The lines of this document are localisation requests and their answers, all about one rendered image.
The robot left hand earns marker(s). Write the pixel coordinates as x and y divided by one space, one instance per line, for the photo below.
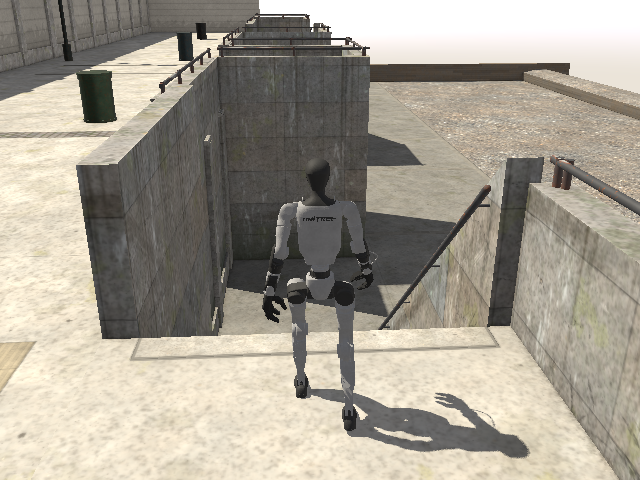
269 308

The robot right shin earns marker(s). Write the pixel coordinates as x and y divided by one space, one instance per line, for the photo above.
347 371

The right robot forearm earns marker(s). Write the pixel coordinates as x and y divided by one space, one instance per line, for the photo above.
364 260

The robot right hand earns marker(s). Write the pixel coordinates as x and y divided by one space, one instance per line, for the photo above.
359 275

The robot torso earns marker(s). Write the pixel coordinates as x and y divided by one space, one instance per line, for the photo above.
319 239

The left robot forearm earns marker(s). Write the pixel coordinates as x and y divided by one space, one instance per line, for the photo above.
273 274

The right robot upper arm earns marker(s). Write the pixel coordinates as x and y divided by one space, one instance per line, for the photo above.
350 211

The left robot upper arm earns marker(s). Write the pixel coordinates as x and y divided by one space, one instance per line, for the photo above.
286 213

